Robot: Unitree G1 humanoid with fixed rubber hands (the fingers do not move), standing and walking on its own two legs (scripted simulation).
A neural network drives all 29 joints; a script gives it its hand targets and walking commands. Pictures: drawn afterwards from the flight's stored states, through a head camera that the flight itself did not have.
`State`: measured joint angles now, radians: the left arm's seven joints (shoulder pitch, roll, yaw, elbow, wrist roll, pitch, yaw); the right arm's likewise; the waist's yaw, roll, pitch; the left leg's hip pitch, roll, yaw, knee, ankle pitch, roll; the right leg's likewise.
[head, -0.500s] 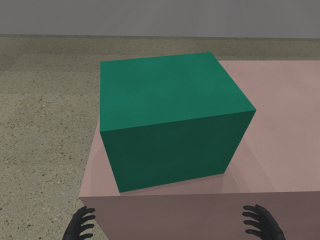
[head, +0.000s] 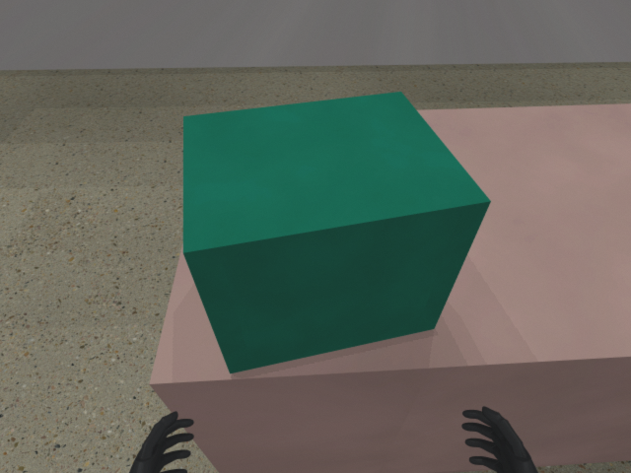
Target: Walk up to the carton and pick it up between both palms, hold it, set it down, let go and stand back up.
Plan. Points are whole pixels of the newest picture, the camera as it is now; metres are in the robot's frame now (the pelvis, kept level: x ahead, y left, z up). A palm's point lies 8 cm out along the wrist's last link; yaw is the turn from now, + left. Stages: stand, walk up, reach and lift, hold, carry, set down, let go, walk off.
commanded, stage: set down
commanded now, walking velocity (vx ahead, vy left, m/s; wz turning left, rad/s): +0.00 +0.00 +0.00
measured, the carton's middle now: (317, 229) +0.44 +0.02 +0.07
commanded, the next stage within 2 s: let go in 0.06 s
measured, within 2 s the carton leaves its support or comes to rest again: neither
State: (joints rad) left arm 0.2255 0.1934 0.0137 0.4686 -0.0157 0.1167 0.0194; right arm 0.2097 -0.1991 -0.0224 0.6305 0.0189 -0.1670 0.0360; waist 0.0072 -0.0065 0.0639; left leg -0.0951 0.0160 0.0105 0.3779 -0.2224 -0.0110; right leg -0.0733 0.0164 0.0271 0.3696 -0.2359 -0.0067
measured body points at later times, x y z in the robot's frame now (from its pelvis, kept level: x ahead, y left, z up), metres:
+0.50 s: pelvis +0.00 +0.00 +0.00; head +0.00 +0.01 +0.45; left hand +0.17 +0.22 -0.09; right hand +0.17 -0.23 -0.09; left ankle -0.01 +0.12 -0.75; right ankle -0.02 -0.12 -0.75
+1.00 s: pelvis -0.01 +0.00 +0.00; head -0.02 +0.01 +0.45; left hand +0.10 +0.30 -0.12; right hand +0.09 -0.30 -0.10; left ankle -0.01 +0.12 -0.75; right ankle -0.02 -0.12 -0.75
